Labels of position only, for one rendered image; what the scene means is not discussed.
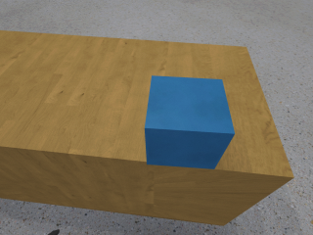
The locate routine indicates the pedestal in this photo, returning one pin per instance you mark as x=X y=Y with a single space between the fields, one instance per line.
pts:
x=73 y=111

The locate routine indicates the carton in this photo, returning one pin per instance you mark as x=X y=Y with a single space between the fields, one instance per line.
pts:
x=188 y=122

